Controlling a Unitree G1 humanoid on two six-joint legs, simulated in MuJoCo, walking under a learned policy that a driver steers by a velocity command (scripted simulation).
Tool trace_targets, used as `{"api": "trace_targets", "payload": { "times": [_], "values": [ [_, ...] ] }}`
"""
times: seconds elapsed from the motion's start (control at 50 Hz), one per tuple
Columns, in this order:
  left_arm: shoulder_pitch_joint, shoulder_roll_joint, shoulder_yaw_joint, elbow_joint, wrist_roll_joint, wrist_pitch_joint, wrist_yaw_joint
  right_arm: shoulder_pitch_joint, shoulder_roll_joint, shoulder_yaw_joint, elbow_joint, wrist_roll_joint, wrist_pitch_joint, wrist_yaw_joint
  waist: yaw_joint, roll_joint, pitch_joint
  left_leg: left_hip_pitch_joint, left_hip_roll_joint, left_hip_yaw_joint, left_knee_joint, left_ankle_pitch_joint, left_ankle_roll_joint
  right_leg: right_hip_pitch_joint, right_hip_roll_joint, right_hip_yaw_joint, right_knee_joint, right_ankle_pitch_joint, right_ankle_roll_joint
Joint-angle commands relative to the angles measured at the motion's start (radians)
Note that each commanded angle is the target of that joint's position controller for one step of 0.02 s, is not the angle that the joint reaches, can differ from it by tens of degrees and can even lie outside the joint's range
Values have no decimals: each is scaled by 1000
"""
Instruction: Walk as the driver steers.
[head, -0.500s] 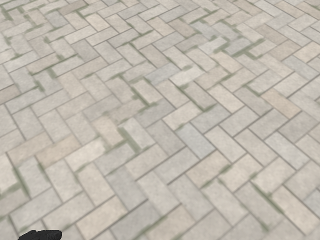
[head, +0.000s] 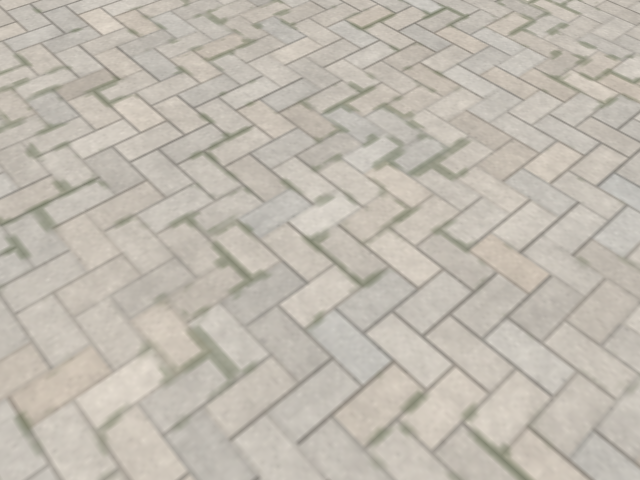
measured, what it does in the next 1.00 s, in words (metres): walks ahead: left foot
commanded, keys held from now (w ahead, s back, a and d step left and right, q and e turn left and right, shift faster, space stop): no key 0.12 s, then w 0.34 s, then q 0.54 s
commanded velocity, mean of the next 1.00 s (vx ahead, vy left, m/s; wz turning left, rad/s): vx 0.16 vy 0.00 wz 0.17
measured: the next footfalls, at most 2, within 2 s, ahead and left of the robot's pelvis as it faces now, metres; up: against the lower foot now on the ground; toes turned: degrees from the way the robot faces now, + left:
left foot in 0.78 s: +0.38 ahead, +0.10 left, +0.00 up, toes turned +7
right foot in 1.22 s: +0.42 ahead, -0.11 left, +0.00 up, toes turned +28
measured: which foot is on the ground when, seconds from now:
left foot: down 0.00-0.36, up 0.38-0.76, down 0.78-1.00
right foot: down 0.00-0.78, up 0.80-1.00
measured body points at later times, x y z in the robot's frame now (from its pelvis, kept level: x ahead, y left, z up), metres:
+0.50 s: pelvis +0.11 -0.02 +0.01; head +0.12 -0.04 +0.46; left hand +0.15 +0.26 -0.10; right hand +0.22 -0.29 -0.11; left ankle +0.06 +0.12 -0.65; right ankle +0.07 -0.11 -0.73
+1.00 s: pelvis +0.26 +0.01 +0.00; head +0.31 +0.03 +0.45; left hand +0.37 +0.31 -0.10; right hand +0.47 -0.23 -0.09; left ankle +0.34 +0.10 -0.73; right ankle +0.31 -0.14 -0.67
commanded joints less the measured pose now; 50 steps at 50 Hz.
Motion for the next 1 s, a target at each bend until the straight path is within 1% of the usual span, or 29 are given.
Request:
{"api": "trace_targets", "payload": {
  "times": [0.02, 0.12, 0.16, 0.2, 0.24, 0.26, 0.3, 0.34, 0.36, 0.38, 0.4, 0.42, 0.44, 0.46, 0.5, 0.54, 0.6, 0.66, 0.7, 0.74, 0.76, 0.78, 0.8, 0.82, 0.84, 0.86, 0.88, 0.94, 1.0],
  "values": [
    [-24, 123, 40, -53, 4, -1, 12, -86, -129, -20, -77, 3, -39, 0, 21, 176, -6, -121, 109, -138, -250, -140, 48, 145, -51, 48, -41, -9, -14],
    [-4, 97, 38, -7, -5, -13, 10, -14, -120, -13, -59, 16, -45, -15, -5, 68, -17, -26, 74, -86, -180, -7, 43, 113, -62, 66, -68, 62, -24],
    [17, 83, 36, 19, -11, -13, 12, 16, -124, -15, -48, 20, -39, -18, -16, 68, -35, -7, 66, -89, -199, -180, 62, 96, -25, 24, -39, -104, -22],
    [16, 88, 43, 21, -22, -25, 11, 50, -171, -31, -44, 34, -30, -25, -31, 127, 23, 13, 142, -214, -275, -411, 132, -35, 13, -46, 67, -258, -25],
    [-23, 83, 43, 5, -38, -54, 3, 77, -208, -45, -35, 47, -32, -32, -42, 175, 102, 43, 285, -400, -367, -496, 219, -154, -25, -82, 164, -208, -33],
    [-38, 81, 43, 1, -42, -68, -2, 85, -210, -48, -31, 49, -38, -34, -45, 174, 122, 50, 313, -430, -377, -453, 238, -180, -53, -68, 184, -205, -42],
    [-12, 75, 43, 15, -49, -90, -16, 63, -198, -49, -34, 55, -44, -28, -22, 173, 114, 71, 293, -369, -357, -329, 223, -139, -70, -77, 107, -228, -68],
    [114, 87, 54, 82, -45, -100, -24, 3, -178, -45, -48, 66, -41, -16, 47, 152, 60, -55, 192, -220, -278, -178, 165, 168, -26, -115, -56, -60, -77],
    [200, 120, 69, 112, -42, -100, -23, -17, -143, -35, -55, 59, -46, -13, 82, 110, 19, -117, 137, -138, -159, -78, 125, 296, -58, -50, -77, -39, -87],
    [304, 213, 94, 131, -39, -102, -16, -44, -76, -15, -96, 50, -59, -10, 101, -127, -20, -287, -6, 27, 162, -27, 42, 438, -232, 268, -206, -181, -180],
    [376, 251, 100, 131, -36, -109, -25, -66, -105, -21, -125, 55, -79, -16, 136, -259, -47, -461, -69, -12, 426, -231, 15, 528, -391, 603, -328, -199, -305],
    [330, 193, 78, 124, -31, -120, -22, -48, -150, -38, -118, 73, -92, -12, 99, -149, -13, -559, -18, -81, 572, -254, 32, 534, -410, 578, -312, -188, -314],
    [290, 159, 67, 109, -31, -126, -19, -33, -146, -38, -105, 80, -100, -3, 77, -96, 3, -591, 20, -93, 604, -167, 55, 525, -375, 478, -305, -170, -282],
    [261, 149, 61, 102, -30, -126, -18, -40, -137, -38, -98, 72, -106, 2, 66, -51, 15, -607, 51, -81, 586, -81, 67, 506, -345, 396, -322, -141, -253],
    [203, 108, 41, 96, -18, -113, -12, -45, -130, -44, -87, 59, -99, 17, 36, -50, 38, -538, 76, -65, 520, 13, 53, 432, -296, 210, -331, 246, -195],
    [196, 116, 41, 100, -15, -102, -1, -29, -88, -35, -81, 57, -83, 29, 27, -59, 19, -464, 54, -27, 443, 69, 20, 379, -258, 60, -318, 518, -173],
    [159, 156, 45, 101, -10, -89, 21, -105, -48, -18, -122, 51, -70, 32, 32, -53, 26, -320, 22, 19, 201, 216, -10, 256, -206, -98, -325, 590, -148],
    [174, 191, 54, 114, -20, -79, 34, -154, -78, -26, -162, 48, -64, 41, 47, -80, 6, -234, -5, 44, 69, 319, -1, 256, -231, -128, -285, 606, -143],
    [140, 200, 60, 110, -34, -73, 41, -126, -111, -40, -174, 46, -61, 51, 18, -84, -10, -211, -9, 33, 44, 282, 31, 287, -262, -131, -215, 658, -130],
    [97, 207, 67, 94, -43, -62, 52, -24, -151, -63, -159, 37, -60, 58, -38, -72, -59, -112, -49, 57, 13, 236, 71, 297, -261, -146, -60, 772, -104],
    [88, 198, 65, 85, -41, -54, 54, 72, -184, -83, -134, 35, -61, 53, -83, -33, -108, 11, -83, 66, -48, 287, 99, 272, -219, -174, 99, 748, -74],
    [116, 179, 57, 72, -23, -56, 52, 148, -238, -102, -129, 32, -59, 34, -112, 74, -171, 209, -1, -69, -87, 556, 148, 124, -146, -194, 351, 492, -17],
    [218, 63, 23, 52, 34, -65, 34, 130, -312, -103, -156, 25, -50, 15, -10, 328, -255, 460, 257, -435, -19, 1020, 310, -189, 30, -170, 723, -465, 48],
    [270, 117, 22, 55, -1, -75, 12, 127, -282, -94, -190, 15, -51, 17, -33, 286, -462, 522, 362, -724, -159, 705, 451, -262, 54, 47, 907, -508, 55],
    [174, 185, 40, 42, -36, -73, 4, 52, -231, -89, -213, 27, -47, 18, -53, 158, -343, 425, 306, -633, -207, 462, 408, -331, 2, 59, 917, -408, 44],
    [101, 184, 40, 21, -36, -65, 10, 3, -191, -78, -214, 44, -41, 11, -40, 72, -219, 292, 251, -536, -234, 297, 346, -360, -33, 40, 856, -319, 39],
    [66, 178, 41, 19, -24, -52, 22, -29, -174, -70, -220, 47, -34, 6, -21, 15, -152, 160, 213, -482, -262, 222, 308, -334, -64, 40, 788, -264, 41],
    [89, 149, 38, 8, -10, -29, 34, -67, -185, -76, -237, 22, -23, -3, 32, 90, -100, -66, 126, -375, -291, 250, 271, -184, -66, 17, 579, -214, 47],
    [71, 124, 28, 5, -6, -28, 42, -40, -215, -91, -238, 29, -12, -20, 16, 110, -145, -66, 108, -361, -270, 270, 271, -148, -48, 13, 426, -184, 75]
  ]
}}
